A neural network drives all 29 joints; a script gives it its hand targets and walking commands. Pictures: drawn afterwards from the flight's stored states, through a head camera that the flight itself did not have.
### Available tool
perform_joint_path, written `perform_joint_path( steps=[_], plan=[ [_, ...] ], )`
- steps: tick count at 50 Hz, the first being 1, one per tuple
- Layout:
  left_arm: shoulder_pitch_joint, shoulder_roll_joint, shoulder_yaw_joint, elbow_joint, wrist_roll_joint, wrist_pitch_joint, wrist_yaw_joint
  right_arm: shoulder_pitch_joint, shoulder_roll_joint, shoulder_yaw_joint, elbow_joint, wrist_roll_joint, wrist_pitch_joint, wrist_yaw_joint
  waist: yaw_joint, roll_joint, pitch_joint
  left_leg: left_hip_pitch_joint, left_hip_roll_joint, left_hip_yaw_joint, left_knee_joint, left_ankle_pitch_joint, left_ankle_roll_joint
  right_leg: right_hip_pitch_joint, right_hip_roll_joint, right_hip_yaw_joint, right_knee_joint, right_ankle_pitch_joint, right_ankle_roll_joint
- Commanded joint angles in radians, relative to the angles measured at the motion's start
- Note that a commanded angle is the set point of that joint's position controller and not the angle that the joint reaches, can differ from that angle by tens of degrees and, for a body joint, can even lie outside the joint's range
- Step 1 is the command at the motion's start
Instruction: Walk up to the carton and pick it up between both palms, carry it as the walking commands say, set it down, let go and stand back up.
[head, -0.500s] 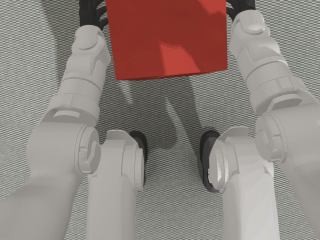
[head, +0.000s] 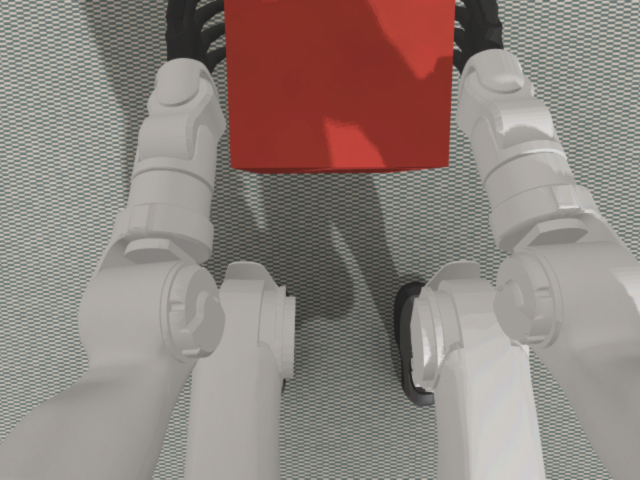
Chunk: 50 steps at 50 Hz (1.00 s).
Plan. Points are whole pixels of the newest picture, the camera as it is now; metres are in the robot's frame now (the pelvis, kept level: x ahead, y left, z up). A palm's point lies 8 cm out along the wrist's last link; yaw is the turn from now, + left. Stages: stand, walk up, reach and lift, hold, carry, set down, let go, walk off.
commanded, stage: reach and lift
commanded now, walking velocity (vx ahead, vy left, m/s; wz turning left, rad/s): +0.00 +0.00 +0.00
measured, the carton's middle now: (330, 81) +0.52 +0.02 -0.22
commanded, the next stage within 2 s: none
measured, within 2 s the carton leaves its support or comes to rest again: neither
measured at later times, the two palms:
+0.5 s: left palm (163, 25) +0.53 +0.16 -0.07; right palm (515, 23) +0.53 -0.13 -0.08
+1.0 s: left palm (133, 9) +0.51 +0.15 -0.01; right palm out of the picture +0.52 -0.14 -0.02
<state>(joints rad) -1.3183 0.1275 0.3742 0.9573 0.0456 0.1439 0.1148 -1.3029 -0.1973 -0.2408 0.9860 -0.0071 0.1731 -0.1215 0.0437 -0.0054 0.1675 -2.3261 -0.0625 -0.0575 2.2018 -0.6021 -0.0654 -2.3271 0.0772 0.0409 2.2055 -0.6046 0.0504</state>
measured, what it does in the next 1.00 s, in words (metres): rises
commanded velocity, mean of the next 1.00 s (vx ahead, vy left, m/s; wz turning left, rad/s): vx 0.00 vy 0.00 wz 0.00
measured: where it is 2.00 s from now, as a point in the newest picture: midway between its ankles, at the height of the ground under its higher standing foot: (343, 362)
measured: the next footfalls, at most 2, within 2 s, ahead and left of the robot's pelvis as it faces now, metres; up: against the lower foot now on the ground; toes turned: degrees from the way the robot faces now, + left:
none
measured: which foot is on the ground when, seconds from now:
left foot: down 0.00-1.00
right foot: down 0.00-1.00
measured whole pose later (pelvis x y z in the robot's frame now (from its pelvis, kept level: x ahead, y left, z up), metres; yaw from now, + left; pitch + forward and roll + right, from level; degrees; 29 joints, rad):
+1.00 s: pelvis +0.00 +0.00 +0.08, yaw +0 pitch +50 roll -1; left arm -1.14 0.00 0.44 0.71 0.15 0.29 0.10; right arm -1.11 -0.07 -0.42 0.68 -0.14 0.34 -0.06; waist 0.03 0.01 -0.16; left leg -2.25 -0.13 -0.10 1.92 -0.54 -0.08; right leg -2.23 0.11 0.07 1.91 -0.56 0.08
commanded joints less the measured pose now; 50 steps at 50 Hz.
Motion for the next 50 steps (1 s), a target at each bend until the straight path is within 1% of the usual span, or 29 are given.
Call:
perform_joint_path(
  steps=[1,3,7,9,11,13,14,15,16,19,21,24,25,26,27,28,29,30,31,38,39,40,41,43,44,47,48,49,50],
  plan=[
    [-0.438,-0.933,-0.372,-0.041,-0.075,0.025,-0.274,-0.73,0.908,0.413,-0.284,0.128,-0.062,0.252,0.064,0.0,-1.138,0.645,-0.073,0.134,-0.138,0.487,0.044,0.571,0.067,-0.135,-0.138,0.435,-0.019],
    [-0.432,-0.897,-0.373,-0.063,-0.069,0.043,-0.274,-0.677,0.92,0.368,-0.229,0.102,-0.031,0.254,-0.026,-0.041,-1.057,0.584,-0.072,0.138,-0.177,0.405,0.039,0.598,0.071,-0.14,-0.176,0.4,-0.028],
    [-0.494,-0.896,-0.403,-0.199,-0.083,0.045,-0.271,-0.587,0.986,0.386,-0.187,0.09,0.011,0.259,0.014,-0.041,-1.167,0.568,-0.076,0.18,-0.174,0.39,0.042,0.704,0.066,-0.092,-0.201,0.401,-0.024],
    [-0.575,-0.901,-0.459,-0.199,-0.109,0.051,-0.275,-0.55,0.996,0.328,-0.145,0.04,0.017,0.249,-0.068,-0.038,-1.134,0.571,-0.076,0.145,-0.191,0.389,0.034,0.647,0.081,-0.13,-0.205,0.404,-0.028],
    [-0.579,-0.909,-0.444,-0.209,-0.094,0.055,-0.257,-0.6,0.97,0.347,-0.199,0.049,0.013,0.25,0.013,0.025,-1.188,0.615,-0.085,0.18,-0.208,0.335,0.021,0.61,0.077,-0.128,-0.219,0.322,-0.031],
    [-0.556,-0.891,-0.45,-0.246,-0.129,0.073,-0.263,-0.716,0.923,0.419,-0.313,0.082,0.03,0.237,-0.013,-0.101,-1.379,0.708,-0.084,0.165,-0.206,0.396,0.033,0.819,0.078,-0.141,-0.239,0.397,-0.005],
    [-0.549,-0.947,-0.473,-0.146,-0.114,0.109,-0.255,-0.751,0.947,0.423,-0.337,0.119,0.025,0.233,0.031,0.033,-1.278,0.7,-0.088,0.157,-0.235,0.359,0.02,0.686,0.071,-0.143,-0.227,0.348,-0.015],
    [-0.439,-0.988,-0.41,-0.115,-0.069,0.112,-0.259,-0.717,0.913,0.433,-0.286,0.089,0.036,0.236,0.038,-0.001,-1.208,0.648,-0.088,0.194,-0.218,0.366,0.013,0.706,0.069,-0.117,-0.269,0.343,-0.006],
    [-0.451,-0.975,-0.399,-0.116,-0.07,0.117,-0.267,-0.726,0.94,0.408,-0.319,0.088,0.041,0.241,-0.019,-0.085,-1.229,0.69,-0.084,0.145,-0.253,0.339,0.028,0.67,0.075,-0.171,-0.262,0.307,-0.002],
    [-0.459,-1.016,-0.328,-0.08,-0.021,0.146,-0.275,-0.754,0.993,0.364,-0.252,0.027,0.084,0.248,0.002,-0.116,-1.224,0.596,-0.094,0.153,-0.287,0.219,0.047,0.711,0.072,-0.14,-0.31,0.212,-0.008],
    [-0.555,-0.94,-0.327,-0.153,0.031,0.14,-0.281,-0.524,0.991,0.223,-0.131,-0.051,0.103,0.276,-0.024,-0.012,-1.086,0.584,-0.084,0.165,-0.298,0.221,0.025,0.543,0.077,-0.123,-0.334,0.198,-0.03],
    [-0.54,-0.967,-0.345,-0.18,0.011,0.127,-0.288,-0.565,1.049,0.284,-0.182,-0.037,0.093,0.278,0.038,-0.058,-1.23,0.599,-0.092,0.197,-0.283,0.365,0.027,0.666,0.078,-0.125,-0.338,0.323,-0.005],
    [-0.589,-0.997,-0.355,-0.202,-0.029,0.134,-0.291,-0.6,0.994,0.245,-0.192,-0.039,0.11,0.279,-0.033,-0.049,-1.263,0.674,-0.067,0.165,-0.307,0.309,0.03,0.637,0.085,-0.149,-0.33,0.267,-0.01],
    [-0.567,-0.999,-0.349,-0.15,0.009,0.159,-0.298,-0.639,0.985,0.269,-0.216,-0.035,0.101,0.281,0.037,0.019,-1.245,0.636,-0.1,0.184,-0.333,0.304,0.017,0.656,0.085,-0.13,-0.361,0.26,-0.022],
    [-0.491,-0.996,-0.313,-0.108,-0.002,0.166,-0.3,-0.689,1.023,0.313,-0.268,-0.02,0.107,0.279,-0.014,-0.11,-1.286,0.656,-0.083,0.153,-0.315,0.294,0.046,0.677,0.083,-0.144,-0.36,0.272,-0.014],
    [-0.438,-1.046,-0.305,-0.113,0.012,0.172,-0.3,-0.682,1.012,0.297,-0.242,-0.008,0.105,0.277,0.051,-0.062,-1.246,0.587,-0.104,0.175,-0.326,0.291,0.041,0.689,0.079,-0.145,-0.358,0.258,-0.024],
    [-0.448,-1.054,-0.319,-0.059,0.032,0.178,-0.3,-0.685,0.985,0.291,-0.29,-0.033,0.096,0.278,-0.027,-0.004,-1.237,0.64,-0.092,0.142,-0.342,0.298,0.035,0.598,0.089,-0.15,-0.354,0.281,-0.022],
    [-0.415,-1.063,-0.336,-0.132,0.023,0.172,-0.29,-0.674,1.034,0.315,-0.311,-0.022,0.097,0.289,0.025,-0.041,-1.271,0.662,-0.113,0.159,-0.356,0.354,0.024,0.669,0.081,-0.158,-0.348,0.321,-0.013],
    [-0.367,-1.105,-0.332,-0.044,0.049,0.175,-0.29,-0.675,0.961,0.284,-0.285,-0.045,0.089,0.289,-0.027,0.015,-1.249,0.736,-0.097,0.15,-0.351,0.412,0.019,0.574,0.087,-0.164,-0.354,0.338,-0.015],
    [-0.421,-1.072,-0.433,-0.193,-0.015,0.147,-0.264,-0.589,1.063,0.324,-0.32,-0.03,0.104,0.296,-0.03,-0.021,-1.366,0.813,-0.099,0.129,-0.37,0.518,0.016,0.621,0.092,-0.165,-0.357,0.448,-0.003],
    [-0.375,-1.127,-0.417,-0.145,0.014,0.166,-0.259,-0.549,1.081,0.303,-0.299,-0.023,0.099,0.303,-0.002,0.073,-1.298,0.816,-0.115,0.144,-0.393,0.482,0.011,0.571,0.098,-0.142,-0.386,0.399,-0.017],
    [-0.441,-1.048,-0.455,-0.295,-0.037,0.131,-0.255,-0.505,1.101,0.35,-0.266,-0.026,0.116,0.307,-0.021,-0.08,-1.43,0.803,-0.119,0.159,-0.371,0.481,0.005,0.709,0.094,-0.166,-0.38,0.422,0.004],
    [-0.421,-1.15,-0.487,-0.229,-0.039,0.156,-0.251,-0.485,1.119,0.356,-0.321,0.01,0.104,0.306,-0.044,0.063,-1.477,0.913,-0.103,0.149,-0.382,0.525,-0.005,0.664,0.097,-0.158,-0.383,0.447,0.003],
    [-0.433,-1.141,-0.514,-0.295,-0.073,0.151,-0.265,-0.5,1.095,0.402,-0.348,0.014,0.116,0.301,-0.067,-0.041,-1.513,0.841,-0.121,0.155,-0.382,0.578,-0.003,0.791,0.099,-0.172,-0.409,0.55,0.009],
    [-0.352,-1.133,-0.486,-0.19,-0.031,0.175,-0.265,-0.506,1.086,0.378,-0.368,0.013,0.105,0.293,0.009,0.125,-1.541,0.921,-0.112,0.182,-0.373,0.536,-0.006,0.725,0.092,-0.127,-0.419,0.462,-0.011],
    [-0.338,-1.072,-0.44,-0.209,-0.031,0.171,-0.248,-0.672,1.039,0.398,-0.403,0.021,0.121,0.288,0.002,-0.061,-1.382,0.805,-0.119,0.137,-0.43,0.421,0.014,0.677,0.084,-0.176,-0.434,0.339,0.016],
    [-0.333,-1.127,-0.421,-0.151,0.016,0.188,-0.243,-0.645,1.088,0.393,-0.374,0.013,0.125,0.289,0.043,0.041,-1.354,0.785,-0.13,0.162,-0.44,0.383,0.009,0.72,0.086,-0.126,-0.459,0.334,0.004],
    [-0.291,-1.107,-0.387,-0.124,0.009,0.192,-0.255,-0.658,1.034,0.381,-0.394,-0.006,0.128,0.287,-0.044,-0.09,-1.284,0.759,-0.112,0.109,-0.466,0.396,0.026,0.635,0.088,-0.178,-0.455,0.333,0.023],
    [-0.306,-1.133,-0.392,-0.208,0.006,0.173,-0.26,-0.543,1.088,0.383,-0.332,-0.018,0.143,0.281,-0.022,-0.068,-1.38,0.721,-0.124,0.17,-0.418,0.397,-0.001,0.816,0.091,-0.135,-0.488,0.395,0.013]
  ],
)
